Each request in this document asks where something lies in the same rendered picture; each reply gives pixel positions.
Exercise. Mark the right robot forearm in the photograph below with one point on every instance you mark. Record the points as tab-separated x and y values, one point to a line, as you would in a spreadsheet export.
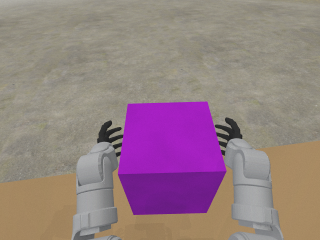
253	199

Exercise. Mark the right robot hand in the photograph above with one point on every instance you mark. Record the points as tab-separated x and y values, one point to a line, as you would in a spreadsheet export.
234	132

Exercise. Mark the left robot hand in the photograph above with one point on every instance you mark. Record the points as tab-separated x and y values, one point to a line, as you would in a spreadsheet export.
103	135

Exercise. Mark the carton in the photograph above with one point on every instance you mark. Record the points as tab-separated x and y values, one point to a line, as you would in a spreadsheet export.
170	161

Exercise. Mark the left robot forearm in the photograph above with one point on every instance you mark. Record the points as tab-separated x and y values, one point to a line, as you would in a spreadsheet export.
95	211

